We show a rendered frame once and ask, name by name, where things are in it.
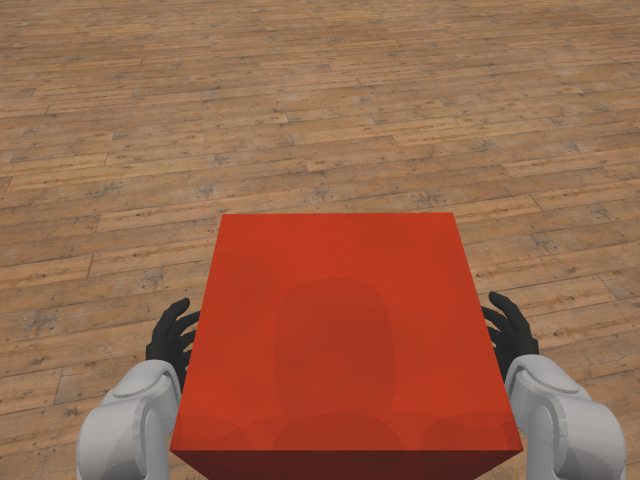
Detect left robot hand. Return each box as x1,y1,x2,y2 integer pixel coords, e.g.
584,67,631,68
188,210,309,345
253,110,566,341
145,298,201,395

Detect carton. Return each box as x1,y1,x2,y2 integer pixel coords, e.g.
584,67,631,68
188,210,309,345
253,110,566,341
169,212,524,480

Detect robot right forearm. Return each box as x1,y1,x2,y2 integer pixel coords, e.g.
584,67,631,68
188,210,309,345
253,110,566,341
504,354,626,480

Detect right robot hand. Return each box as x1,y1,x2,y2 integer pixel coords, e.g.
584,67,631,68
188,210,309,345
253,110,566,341
481,291,539,384

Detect robot left forearm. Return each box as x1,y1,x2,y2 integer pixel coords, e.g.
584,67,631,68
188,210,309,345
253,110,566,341
76,360,181,480

